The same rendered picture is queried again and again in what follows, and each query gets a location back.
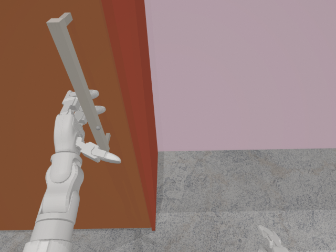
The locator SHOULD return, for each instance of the robot left hand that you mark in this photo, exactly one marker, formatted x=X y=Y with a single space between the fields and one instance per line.
x=68 y=125

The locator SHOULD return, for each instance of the robot right hand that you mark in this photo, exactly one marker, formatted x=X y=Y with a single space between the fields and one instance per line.
x=272 y=240

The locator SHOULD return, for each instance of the wardrobe door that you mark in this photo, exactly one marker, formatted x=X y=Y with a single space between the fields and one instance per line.
x=33 y=85

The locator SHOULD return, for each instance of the handle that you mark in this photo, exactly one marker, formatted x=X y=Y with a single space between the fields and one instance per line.
x=62 y=40

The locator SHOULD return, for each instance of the robot left forearm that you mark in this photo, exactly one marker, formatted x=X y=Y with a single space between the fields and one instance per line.
x=58 y=210

